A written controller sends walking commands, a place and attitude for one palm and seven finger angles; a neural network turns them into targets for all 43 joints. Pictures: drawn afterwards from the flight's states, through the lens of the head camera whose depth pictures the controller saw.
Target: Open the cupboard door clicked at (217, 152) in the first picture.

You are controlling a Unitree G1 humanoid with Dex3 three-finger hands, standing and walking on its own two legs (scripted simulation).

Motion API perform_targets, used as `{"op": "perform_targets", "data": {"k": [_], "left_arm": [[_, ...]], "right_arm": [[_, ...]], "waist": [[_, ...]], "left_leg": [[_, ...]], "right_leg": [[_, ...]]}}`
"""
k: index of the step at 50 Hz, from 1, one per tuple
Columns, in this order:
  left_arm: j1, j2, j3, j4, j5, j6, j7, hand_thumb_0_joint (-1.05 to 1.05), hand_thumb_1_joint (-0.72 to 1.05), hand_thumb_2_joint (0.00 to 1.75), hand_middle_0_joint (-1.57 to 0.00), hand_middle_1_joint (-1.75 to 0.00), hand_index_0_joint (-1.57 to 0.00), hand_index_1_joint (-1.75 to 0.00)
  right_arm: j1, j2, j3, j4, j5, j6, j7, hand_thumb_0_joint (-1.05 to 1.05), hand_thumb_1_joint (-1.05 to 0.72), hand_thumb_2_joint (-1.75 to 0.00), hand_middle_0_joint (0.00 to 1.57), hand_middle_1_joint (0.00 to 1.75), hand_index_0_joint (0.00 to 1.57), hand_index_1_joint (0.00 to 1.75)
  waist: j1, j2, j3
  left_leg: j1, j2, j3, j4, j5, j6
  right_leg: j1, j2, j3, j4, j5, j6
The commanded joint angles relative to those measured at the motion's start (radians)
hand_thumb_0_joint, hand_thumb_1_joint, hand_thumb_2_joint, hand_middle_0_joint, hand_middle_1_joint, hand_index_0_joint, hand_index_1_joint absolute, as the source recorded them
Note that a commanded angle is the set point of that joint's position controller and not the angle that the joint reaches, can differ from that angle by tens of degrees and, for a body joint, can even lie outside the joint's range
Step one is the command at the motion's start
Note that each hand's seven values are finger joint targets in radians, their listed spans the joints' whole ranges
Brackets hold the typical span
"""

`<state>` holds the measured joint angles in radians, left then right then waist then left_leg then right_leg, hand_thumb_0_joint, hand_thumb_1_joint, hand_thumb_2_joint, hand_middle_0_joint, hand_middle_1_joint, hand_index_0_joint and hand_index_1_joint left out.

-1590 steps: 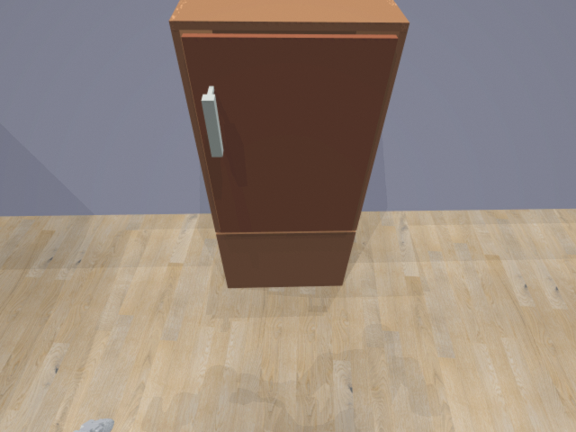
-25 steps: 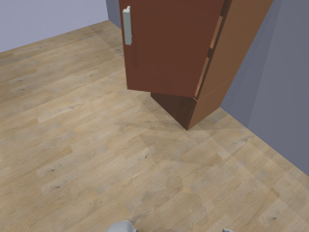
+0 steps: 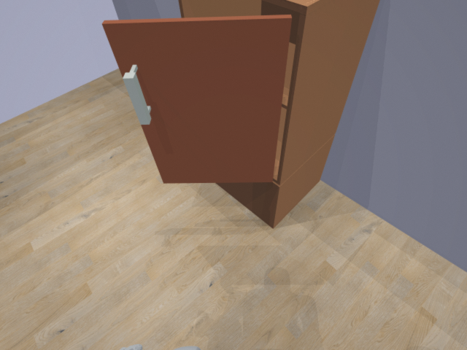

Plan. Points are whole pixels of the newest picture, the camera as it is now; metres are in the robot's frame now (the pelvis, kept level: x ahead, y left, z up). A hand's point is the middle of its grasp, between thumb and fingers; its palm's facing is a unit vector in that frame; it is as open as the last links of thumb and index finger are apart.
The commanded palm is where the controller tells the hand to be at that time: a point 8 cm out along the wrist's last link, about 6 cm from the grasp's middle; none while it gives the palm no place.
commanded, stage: take the last steps up to it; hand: left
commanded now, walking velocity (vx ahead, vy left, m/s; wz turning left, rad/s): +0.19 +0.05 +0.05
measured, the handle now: (140, 95) +0.69 +0.27 +0.03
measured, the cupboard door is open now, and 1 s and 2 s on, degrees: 44 44 44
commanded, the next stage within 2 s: come to a stop and stand still in 0.10 s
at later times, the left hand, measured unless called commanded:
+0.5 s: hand out of the picture +0.10 +0.21 -0.19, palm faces +0.07 -0.98 -0.16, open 7.4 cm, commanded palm none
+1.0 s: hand out of the picture +0.12 +0.15 -0.18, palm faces +0.03 -0.98 -0.20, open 7.2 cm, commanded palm none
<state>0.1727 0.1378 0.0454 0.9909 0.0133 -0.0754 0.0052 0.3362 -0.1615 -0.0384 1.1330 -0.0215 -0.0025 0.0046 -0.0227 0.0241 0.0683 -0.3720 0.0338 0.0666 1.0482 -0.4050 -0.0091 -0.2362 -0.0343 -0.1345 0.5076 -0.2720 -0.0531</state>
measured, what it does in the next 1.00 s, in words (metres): steps on the spot: left foot, then right foot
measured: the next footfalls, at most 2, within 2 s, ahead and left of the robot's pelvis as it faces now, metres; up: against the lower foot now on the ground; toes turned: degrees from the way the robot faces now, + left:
left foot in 0.28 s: +0.18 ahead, +0.14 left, +0.00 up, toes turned +4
right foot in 0.72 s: +0.10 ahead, -0.12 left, +0.00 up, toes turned -4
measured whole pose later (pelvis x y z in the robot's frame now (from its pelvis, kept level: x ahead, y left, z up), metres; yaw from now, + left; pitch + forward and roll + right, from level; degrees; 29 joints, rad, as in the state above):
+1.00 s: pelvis +0.09 -0.03 +0.00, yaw +0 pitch -1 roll +1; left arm 0.23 0.17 0.01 1.10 0.00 0.01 0.03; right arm 0.28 -0.16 -0.02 1.15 -0.02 0.02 -0.03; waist -0.01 -0.01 0.04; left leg -0.22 0.05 0.01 0.47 -0.22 -0.05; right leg -0.15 0.00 -0.07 0.49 -0.32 -0.04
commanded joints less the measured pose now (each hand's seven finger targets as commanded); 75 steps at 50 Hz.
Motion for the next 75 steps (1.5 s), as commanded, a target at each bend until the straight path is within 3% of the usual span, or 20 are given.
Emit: {"op": "perform_targets", "data": {"k": [1, 8, 12, 14, 15, 17, 20, 24, 31, 34, 36, 37, 42, 48, 56, 65, 66, 67, 69, 75], "left_arm": [[0.172, 0.093, 0.017, 0.036, 0.004, -0.016, 0.013, 0.0, 0.9, 0.9, -0.2, -0.3, -0.2, -0.3], [0.195, 0.148, 0.014, 0.087, 0.007, -0.006, 0.009, 0.0, 0.9, 0.9, -0.2, -0.3, -0.2, -0.3], [0.163, 0.137, 0.004, 0.106, 0.002, 0.015, 0.02, 0.0, 0.9, 0.9, -0.2, -0.3, -0.2, -0.3], [0.26, 0.063, -0.021, 0.11, -0.018, 0.033, 0.033, 0.0, 0.9, 0.9, -0.2, -0.3, -0.2, -0.3], [0.26, 0.068, -0.03, 0.105, -0.012, 0.046, 0.041, 0.0, 0.9, 0.9, -0.2, -0.3, -0.2, -0.3], [0.262, 0.081, -0.022, 0.121, -0.012, 0.088, 0.047, 0.0, 0.9, 0.9, -0.2, -0.3, -0.2, -0.3], [0.201, 0.107, -0.001, 0.084, -0.002, 0.118, 0.032, 0.0, 0.9, 0.9, -0.2, -0.3, -0.2, -0.3], [0.192, 0.103, 0.026, 0.027, 0.01, 0.136, 0.018, 0.0, 0.9, 0.9, -0.2, -0.3, -0.2, -0.3], [0.162, 0.076, 0.019, -0.018, 0.009, 0.12, 0.009, 0.0, 0.9, 0.9, -0.2, -0.3, -0.2, -0.3], [0.248, 0.111, 0.021, 0.011, 0.012, 0.109, 0.013, 0.0, 0.9, 0.9, -0.2, -0.3, -0.2, -0.3], [0.155, 0.23, 0.026, -0.023, 0.018, 0.093, 0.019, 0.0, 0.9, 0.9, -0.2, -0.3, -0.2, -0.3], [0.085, 0.214, 0.016, -0.039, 0.014, 0.082, 0.023, 0.0, 0.9, 0.9, -0.2, -0.3, -0.2, -0.3], [0.038, 0.163, -0.008, 0.008, 0.0, 0.06, 0.023, 0.0, 0.9, 0.9, -0.2, -0.3, -0.2, -0.3], [0.107, 0.136, -0.014, 0.083, -0.016, 0.067, 0.024, 0.0, 0.9, 0.9, -0.2, -0.3, -0.2, -0.3], [0.11, 0.115, -0.02, 0.108, -0.013, 0.071, 0.023, 0.0, 0.9, 0.9, -0.2, -0.3, -0.2, -0.3], [0.165, 0.085, -0.02, 0.123, -0.012, 0.061, 0.026, 0.0, 0.9, 0.9, -0.2, -0.3, -0.2, -0.3], [0.285, 0.107, -0.022, 0.144, 0.014, 0.018, 0.071, 0.0, 0.9, 0.9, -0.2, -0.3, -0.2, -0.3], [0.242, 0.155, -0.015, 0.098, 0.01, 0.009, 0.068, 0.0, 0.9, 0.9, -0.2, -0.3, -0.2, -0.3], [0.205, 0.138, -0.02, 0.066, 0.011, 0.007, 0.061, 0.0, 0.9, 0.9, -0.2, -0.3, -0.2, -0.3], [0.218, 0.088, -0.027, 0.061, 0.005, 0.044, 0.052, 0.0, 0.9, 0.9, -0.2, -0.3, -0.2, -0.3]], "right_arm": [[-0.016, -0.015, -0.01, -0.069, -0.002, -0.02, -0.001, 0.0, -0.9, -0.9, 0.2, 0.3, 0.2, 0.3], [-0.146, -0.02, -0.002, -0.11, 0.003, -0.023, 0.013, 0.0, -0.9, -0.9, 0.2, 0.3, 0.2, 0.3], [-0.051, -0.054, 0.004, -0.075, -0.002, -0.037, -0.003, 0.0, -0.9, -0.9, 0.2, 0.3, 0.2, 0.3], [0.049, -0.178, -0.011, -0.054, -0.006, -0.04, -0.03, 0.0, -0.9, -0.9, 0.2, 0.3, 0.2, 0.3], [0.044, -0.189, -0.013, -0.06, 0.004, -0.026, -0.038, 0.0, -0.9, -0.9, 0.2, 0.3, 0.2, 0.3], [-0.08, -0.192, -0.005, -0.089, 0.009, -0.011, -0.063, 0.0, -0.9, -0.9, 0.2, 0.3, 0.2, 0.3], [-0.139, -0.187, -0.019, -0.122, 0.005, 0.014, -0.071, 0.0, -0.9, -0.9, 0.2, 0.3, 0.2, 0.3], [-0.178, -0.205, -0.04, -0.157, 0.0, 0.023, -0.065, 0.0, -0.9, -0.9, 0.2, 0.3, 0.2, 0.3], [-0.171, -0.201, -0.054, -0.164, -0.013, 0.027, -0.038, 0.0, -0.9, -0.9, 0.2, 0.3, 0.2, 0.3], [-0.157, -0.173, -0.057, -0.162, -0.004, 0.035, -0.029, 0.0, -0.9, -0.9, 0.2, 0.3, 0.2, 0.3], [-0.158, -0.067, -0.033, -0.186, 0.007, 0.043, -0.013, 0.0, -0.9, -0.9, 0.2, 0.3, 0.2, 0.3], [-0.198, -0.082, -0.03, -0.19, 0.0, 0.047, -0.01, 0.0, -0.9, -0.9, 0.2, 0.3, 0.2, 0.3], [-0.073, -0.06, -0.007, -0.087, 0.004, 0.031, -0.022, 0.0, -0.9, -0.9, 0.2, 0.3, 0.2, 0.3], [-0.041, -0.09, 0.012, -0.011, 0.005, -0.001, -0.048, 0.0, -0.9, -0.9, 0.2, 0.3, 0.2, 0.3], [-0.009, -0.057, 0.015, 0.015, 0.001, 0.018, -0.043, 0.0, -0.9, -0.9, 0.2, 0.3, 0.2, 0.3], [0.007, -0.043, 0.018, 0.015, 0.005, 0.005, -0.049, 0.0, -0.9, -0.9, 0.2, 0.3, 0.2, 0.3], [-0.133, -0.068, 0.018, -0.067, 0.016, -0.025, -0.035, 0.0, -0.9, -0.9, 0.2, 0.3, 0.2, 0.3], [-0.06, -0.012, 0.022, -0.111, 0.015, -0.017, -0.029, 0.0, -0.9, -0.9, 0.2, 0.3, 0.2, 0.3], [-0.011, -0.01, 0.022, -0.106, 0.019, -0.02, -0.026, 0.0, -0.9, -0.9, 0.2, 0.3, 0.2, 0.3], [0.005, -0.068, 0.028, -0.101, 0.009, -0.032, -0.037, 0.0, -0.9, -0.9, 0.2, 0.3, 0.2, 0.3]], "waist": [[0.023, -0.131, -0.059], [0.045, -0.152, -0.013], [-0.025, -0.109, -0.03], [-0.018, 0.166, -0.206], [-0.018, 0.116, -0.16], [0.015, 0.239, -0.14], [0.014, 0.059, -0.053], [0.023, 0.086, -0.125], [0.018, 0.154, -0.123], [0.053, 0.042, -0.109], [0.027, -0.251, -0.02], [0.034, -0.249, -0.004], [-0.012, -0.156, -0.028], [0.025, 0.048, -0.061], [0.015, -0.054, 0.056], [0.023, -0.058, 0.031], [0.084, -0.066, 0.023], [0.007, -0.073, -0.045], [-0.008, -0.091, -0.12], [0.022, 0.097, -0.008]], "left_leg": [[-0.18, 0.062, -0.032, -0.036, 0.114, -0.026], [-0.098, 0.019, 0.029, -0.345, 0.155, -0.011], [0.188, -0.014, 0.022, -0.6, 0.372, 0.008], [0.448, 0.279, -0.241, -0.561, 1.086, 0.145], [0.341, 0.331, -0.226, -0.617, 1.157, 0.19], [0.255, 0.344, -0.257, -0.683, 1.026, 0.201], [0.128, 0.342, -0.25, -0.714, 0.746, 0.223], [0.104, 0.325, -0.206, -0.756, 0.401, 0.201], [0.042, 0.263, -0.213, -0.794, 0.057, 0.151], [-0.047, 0.158, -0.129, -0.708, -0.038, 0.066], [-0.068, -0.003, 0.0, -0.462, -0.035, -0.019], [-0.027, 0.004, -0.043, -0.363, -0.033, -0.005], [0.113, 0.0, -0.037, -0.476, 0.13, -0.017], [0.203, 0.082, -0.1, -0.627, 0.48, 0.006], [0.178, 0.052, -0.079, -0.668, 0.238, -0.005], [0.196, 0.064, -0.083, -0.672, 0.294, 0.002], [0.103, 0.047, -0.029, -0.395, 0.272, -0.018], [0.042, 0.024, -0.069, -0.377, 0.049, 0.007], [0.083, 0.018, -0.039, -0.445, 0.09, 0.01], [0.124, 0.086, -0.12, -0.576, 0.456, 0.058]], "right_leg": [[0.183, -0.248, 0.136, -0.25, 0.582, -0.087], [0.175, -0.252, 0.112, -0.241, 0.519, -0.096], [0.092, -0.182, 0.062, -0.044, 0.548, -0.031], [-0.05, -0.045, 0.013, 0.19, -0.035, 0.06], [-0.006, -0.017, 0.049, 0.288, -0.349, 0.064], [-0.037, -0.036, 0.122, 0.385, -0.375, 0.081], [-0.097, -0.035, 0.139, 0.469, -0.311, 0.073], [-0.168, -0.018, 0.144, 0.592, -0.23, 0.08], [-0.034, 0.005, 0.065, 0.226, -0.2, 0.062], [0.144, -0.003, 0.069, -0.089, -0.038, 0.044], [-0.041, -0.286, 0.388, -0.346, -0.264, -0.075], [-0.125, -0.292, 0.398, -0.355, -0.2, -0.102], [-0.011, -0.171, 0.195, -0.15, 0.325, -0.059], [0.088, -0.093, 0.162, -0.123, 0.299, 0.02], [0.013, -0.088, 0.195, -0.253, -0.025, 0.008], [0.045, -0.077, 0.171, -0.226, 0.079, 0.01], [0.052, -0.156, 0.291, -0.187, 0.774, 0.08], [0.139, -0.214, 0.276, -0.127, 0.87, 0.031], [0.157, -0.164, 0.212, -0.077, 0.722, -0.044], [0.047, -0.039, 0.143, -0.051, 0.144, 0.008]]}}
